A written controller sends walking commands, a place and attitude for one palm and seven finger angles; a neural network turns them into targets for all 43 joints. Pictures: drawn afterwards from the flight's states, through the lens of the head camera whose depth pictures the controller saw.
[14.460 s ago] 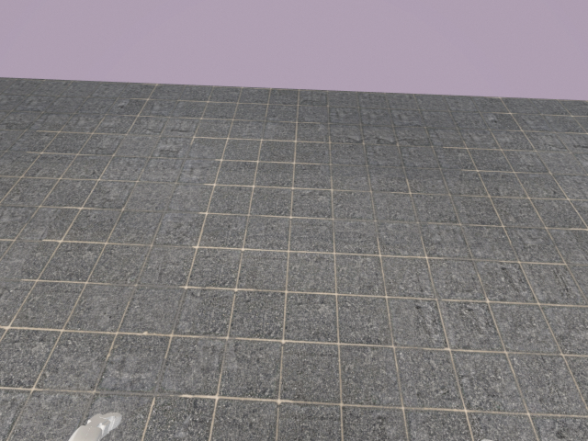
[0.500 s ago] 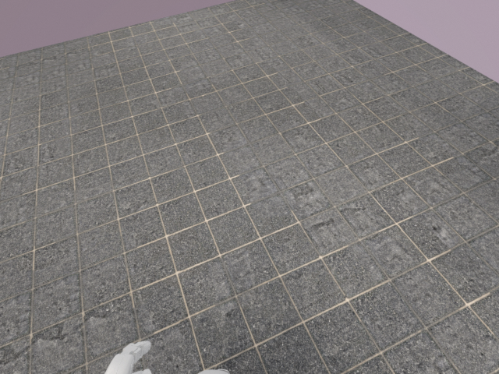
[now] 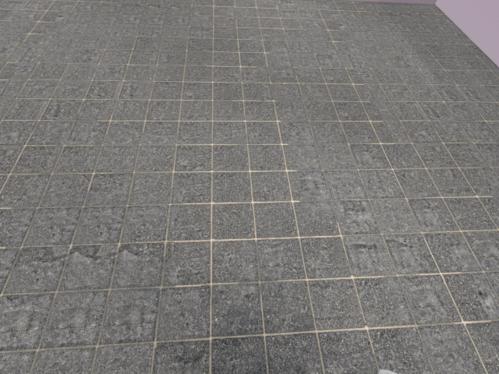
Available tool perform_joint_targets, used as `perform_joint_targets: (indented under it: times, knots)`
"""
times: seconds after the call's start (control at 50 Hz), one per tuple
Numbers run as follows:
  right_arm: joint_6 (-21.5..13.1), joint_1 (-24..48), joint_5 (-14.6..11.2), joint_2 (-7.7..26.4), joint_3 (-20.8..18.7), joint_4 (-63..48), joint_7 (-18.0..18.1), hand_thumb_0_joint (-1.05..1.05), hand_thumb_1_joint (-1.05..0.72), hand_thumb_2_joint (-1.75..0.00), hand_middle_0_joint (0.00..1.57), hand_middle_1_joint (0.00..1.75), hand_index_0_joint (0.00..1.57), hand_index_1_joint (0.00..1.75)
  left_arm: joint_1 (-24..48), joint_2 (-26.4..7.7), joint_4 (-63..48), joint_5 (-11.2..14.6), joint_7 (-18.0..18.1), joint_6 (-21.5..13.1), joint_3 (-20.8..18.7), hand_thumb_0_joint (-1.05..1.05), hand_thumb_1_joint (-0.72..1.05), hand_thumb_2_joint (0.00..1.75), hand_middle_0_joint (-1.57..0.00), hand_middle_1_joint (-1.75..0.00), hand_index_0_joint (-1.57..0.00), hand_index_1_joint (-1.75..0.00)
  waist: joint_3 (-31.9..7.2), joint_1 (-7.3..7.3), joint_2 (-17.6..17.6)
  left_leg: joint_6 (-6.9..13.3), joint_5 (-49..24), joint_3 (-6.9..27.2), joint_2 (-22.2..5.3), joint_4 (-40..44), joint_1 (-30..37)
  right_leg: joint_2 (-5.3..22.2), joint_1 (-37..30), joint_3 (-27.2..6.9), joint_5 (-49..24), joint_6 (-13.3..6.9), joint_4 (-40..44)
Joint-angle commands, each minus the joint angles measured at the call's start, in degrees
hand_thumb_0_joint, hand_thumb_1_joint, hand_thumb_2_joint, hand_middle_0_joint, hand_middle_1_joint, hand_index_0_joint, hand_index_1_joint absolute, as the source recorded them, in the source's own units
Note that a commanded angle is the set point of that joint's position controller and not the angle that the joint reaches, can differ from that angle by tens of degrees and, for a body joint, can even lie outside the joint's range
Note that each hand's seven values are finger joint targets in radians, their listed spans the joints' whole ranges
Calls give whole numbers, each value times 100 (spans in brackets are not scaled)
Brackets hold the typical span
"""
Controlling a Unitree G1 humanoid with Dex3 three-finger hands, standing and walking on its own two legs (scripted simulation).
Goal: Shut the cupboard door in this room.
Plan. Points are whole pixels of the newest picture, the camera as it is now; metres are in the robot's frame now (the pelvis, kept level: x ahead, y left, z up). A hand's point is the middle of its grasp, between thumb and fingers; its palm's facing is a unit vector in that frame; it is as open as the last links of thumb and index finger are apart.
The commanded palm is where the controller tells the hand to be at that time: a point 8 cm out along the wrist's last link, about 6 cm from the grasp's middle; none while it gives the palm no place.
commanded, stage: turn or walk to find it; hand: left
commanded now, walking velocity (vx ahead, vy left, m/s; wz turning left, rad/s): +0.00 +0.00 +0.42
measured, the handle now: out of the picture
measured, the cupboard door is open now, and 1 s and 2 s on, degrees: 87 87 87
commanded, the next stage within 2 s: none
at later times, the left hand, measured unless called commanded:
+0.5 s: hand out of the picture +0.07 +0.20 -0.14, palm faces +0.15 -0.95 -0.27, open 7.4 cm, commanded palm none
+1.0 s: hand out of the picture -0.12 +0.14 -0.15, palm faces +0.45 -0.85 -0.26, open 7.4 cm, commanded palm none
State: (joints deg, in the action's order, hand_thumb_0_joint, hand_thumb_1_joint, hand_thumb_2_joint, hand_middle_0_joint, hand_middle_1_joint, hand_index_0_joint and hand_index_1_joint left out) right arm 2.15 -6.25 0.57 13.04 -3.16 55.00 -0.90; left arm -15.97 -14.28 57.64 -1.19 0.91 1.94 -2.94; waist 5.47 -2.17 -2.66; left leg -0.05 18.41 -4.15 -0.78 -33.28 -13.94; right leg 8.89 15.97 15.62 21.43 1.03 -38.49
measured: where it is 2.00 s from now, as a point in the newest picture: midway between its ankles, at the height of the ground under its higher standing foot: outside the picture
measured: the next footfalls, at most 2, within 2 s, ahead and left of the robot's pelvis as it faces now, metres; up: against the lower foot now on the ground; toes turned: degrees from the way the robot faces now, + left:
right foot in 0.52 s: +0.02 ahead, -0.12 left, +0.00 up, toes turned +8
left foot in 1.08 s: -0.10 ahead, +0.08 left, +0.00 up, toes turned +32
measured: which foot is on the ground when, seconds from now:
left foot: down 0.00-0.52, up 0.54-1.00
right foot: up 0.00-0.50, down 0.52-1.00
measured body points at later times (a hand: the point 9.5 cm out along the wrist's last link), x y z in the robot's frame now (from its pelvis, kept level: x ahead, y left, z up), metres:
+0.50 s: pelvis -0.03 -0.02 +0.01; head +0.01 -0.03 +0.46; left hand +0.06 +0.25 -0.12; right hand +0.04 -0.26 -0.15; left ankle -0.01 +0.11 -0.73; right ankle -0.02 -0.13 -0.72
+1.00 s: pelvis -0.06 -0.05 +0.01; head -0.02 -0.04 +0.46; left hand -0.15 +0.19 -0.13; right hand +0.13 -0.25 -0.14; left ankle -0.14 +0.07 -0.69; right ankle -0.01 -0.13 -0.73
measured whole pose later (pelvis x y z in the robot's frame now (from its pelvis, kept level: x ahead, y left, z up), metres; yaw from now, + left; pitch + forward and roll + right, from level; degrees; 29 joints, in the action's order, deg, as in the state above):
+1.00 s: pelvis -0.06 -0.05 +0.01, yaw +25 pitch -1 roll +2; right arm 4.0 -8.4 0.5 14.1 -3.9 57.0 -0.7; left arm -15.1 -11.3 56.3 -1.8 1.1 0.7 -2.2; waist 5.3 -1.9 -0.2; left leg -3.8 26.1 -1.9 -2.2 -45.9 -18.5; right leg 7.1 13.0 16.0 16.6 -2.1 -30.8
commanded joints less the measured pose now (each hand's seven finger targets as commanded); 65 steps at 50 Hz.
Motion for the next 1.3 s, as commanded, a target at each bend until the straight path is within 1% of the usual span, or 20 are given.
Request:
perform_joint_targets:
  times: [0.0, 0.06, 0.12, 0.32, 0.44, 0.46, 0.48, 0.5, 0.52, 0.54, 0.6, 0.64, 0.92, 1.0, 1.02, 1.06, 1.08, 1.12, 1.16, 1.28]
  knots:
    - [-89, -911, 59, 1368, -267, -123, 161, 0, -90, -90, 20, 30, 20, 30, 464, -441, -699, 6, 63, 19, -89, 0, 90, 90, -20, -30, -20, -30, -827, 563, 1436, 1182, -3558, 2052, -2192, 1446, 1073, -128, 1432, -1221, 1376, 244, -2179]
    - [-125, -274, 56, 1032, -142, -309, 224, 0, -90, -90, 20, 30, 20, 30, 446, -503, -512, 18, -4, 25, -152, 0, 90, 90, -20, -30, -20, -30, -415, 301, 1330, 903, -3307, 1533, -1476, 1425, 697, -192, 1524, -1421, 433, 308, -2589]
    - [-179, -313, 20, 991, -136, -333, 213, 0, -90, -90, 20, 30, 20, 30, 262, -493, -423, 17, -25, 7, -146, 0, 90, 90, -20, -30, -20, -30, -601, 206, 966, 816, -3371, 1304, -1238, 1440, 901, -273, 1474, -1397, 67, 392, -2597]
    - [-139, -793, 85, 1000, -242, -289, 183, 0, -90, -90, 20, 30, 20, 30, 978, -346, -822, 48, 25, 7, -107, 0, 90, 90, -20, -30, -20, -30, -556, 444, 1130, 1055, -2701, 2207, -1268, 1439, 741, -466, 1176, -1489, 429, 418, -1425]
    - [-94, -650, 84, 990, -295, -367, 160, 0, -90, -90, 20, 30, 20, 30, 485, -293, -783, 112, 54, -99, -103, 0, 90, 90, -20, -30, -20, -30, -961, 202, 1133, 850, -2863, 2393, -946, 923, 178, -755, -295, -1340, -300, 268, 712]
    - [-90, -608, 50, 916, -294, -380, 150, 0, -90, -90, 20, 30, 20, 30, 275, -369, -729, 105, 68, -140, -122, 0, 90, 90, -20, -30, -20, -30, -1077, 90, 913, 638, -2382, 2274, -744, 716, -173, -683, -899, -1327, -921, 247, 1486]
    - [-95, -643, 2, 682, -272, -400, 121, 0, -90, -90, 20, 30, 20, 30, 74, -646, -682, 58, 99, -198, -173, 0, 90, 90, -20, -30, -20, -30, -1152, 19, 305, 316, -1304, 1912, -395, 246, -943, -48, -1722, -1865, -1141, 109, 2006]
    - [-99, -689, -20, 296, -201, -532, 95, 0, -90, -90, 20, 30, 20, 30, 14, -1140, -697, -27, 142, -237, -274, 0, 90, 90, -20, -30, -20, -30, -1065, -26, -1300, -115, 777, 914, 438, -949, -2020, 1386, -2171, -3253, -1539, -453, 2197]
    - [-36, -505, 36, 551, -280, -580, 120, 0, -90, -90, 20, 30, 20, 30, 64, -1205, -791, 8, 139, -194, -257, 0, 90, 90, -20, -30, -20, -30, -844, -98, -1124, -155, 1556, 877, 389, -2109, -1856, 1997, -1158, -3435, -1997, -948, 2277]
    - [57, -555, 69, 622, -312, -466, 107, 0, -90, -90, 20, 30, 20, 30, 417, -961, -853, 23, 161, -204, -271, 0, 90, 90, -20, -30, -20, -30, -654, 75, -901, -137, 1286, 1094, 208, -2847, -1769, 1717, -618, -3058, -1375, -1052, 2407]
    - [170, -977, 104, 492, -322, -103, 18, 0, -90, -90, 20, 30, 20, 30, 1036, -564, -1014, 49, 113, -214, -127, 0, 90, 90, -20, -30, -20, -30, -126, 448, -435, -251, 285, 854, 73, -3801, -1768, 847, -82, -1972, -870, -606, 2395]
    - [167, -1074, 92, 437, -293, -33, -1, 0, -90, -90, 20, 30, 20, 30, 841, -472, -948, 47, 110, -263, -111, 0, 90, 90, -20, -30, -20, -30, -182, 406, -526, -345, 2, 741, 25, -3825, -1817, 718, -339, -1665, -1352, -525, 2327]
    - [36, -38, -19, 311, -75, -270, 44, 0, -90, -90, 20, 30, 20, 30, -196, -879, -435, -71, 113, -239, -250, 0, 90, 90, -20, -30, -20, -30, -687, -107, -832, -364, 967, 155, -163, -1252, -1041, 1301, -1381, -1407, -3348, -1019, 1644]
    - [-45, -387, -14, 371, -65, -231, 56, 0, -90, -90, 20, 30, 20, 30, -2, -962, -384, -31, 79, -189, -272, 0, 90, 90, -20, -30, -20, -30, -865, 165, -743, -230, -58, -124, -50, 246, -38, 1163, -988, -983, -2992, -660, 1110]
    - [-91, -592, -7, 503, -92, -180, 45, 0, -90, -90, 20, 30, 20, 30, 80, -886, -376, 9, 76, -163, -270, 0, 90, 90, -20, -30, -20, -30, -978, 322, -366, -167, -803, 28, -174, 1032, 608, 1029, -589, -779, -2542, -403, 605]
    - [-125, -901, 51, 1457, -307, -199, 107, 0, -90, -90, 20, 30, 20, 30, 182, -293, -698, 53, 38, -63, -107, 0, 90, 90, -20, -30, -20, -30, -819, 534, 2131, 830, -3369, 2535, -2182, 1586, 1447, -159, 1598, -553, 1520, 312, -1423]
    - [-66, -954, 64, 1501, -290, -141, 124, 0, -90, -90, 20, 30, 20, 30, 417, -435, -746, 20, 54, 8, -107, 0, 90, 90, -20, -30, -20, -30, -762, 592, 1603, 1174, -3060, 2246, -2372, 1554, 935, -137, 1363, -1040, 1541, 224, -2024]
    - [-79, -348, 78, 1154, -205, -257, 208, 0, -90, -90, 20, 30, 20, 30, 568, -471, -609, 0, 24, 77, -165, 0, 90, 90, -20, -30, -20, -30, -314, 375, 1638, 1006, -1937, 1957, -1764, 1730, 352, -101, 1508, -1346, 836, 245, -2398]
    - [-111, -18, 71, 1033, -137, -383, 210, 0, -90, -90, 20, 30, 20, 30, 317, -455, -490, -10, -33, 54, -170, 0, 90, 90, -20, -30, -20, -30, -265, 205, 1235, 881, -1984, 1595, -1399, 1659, 344, -205, 1479, -1368, 318, 294, -2536]
    - [-163, -468, 45, 1011, -188, -344, 192, 0, -90, -90, 20, 30, 20, 30, 463, -413, -588, 21, -9, 11, -131, 0, 90, 90, -20, -30, -20, -30, -627, 329, 1007, 943, -2782, 1653, -1257, 1475, 859, -330, 1421, -1414, 188, 434, -2082]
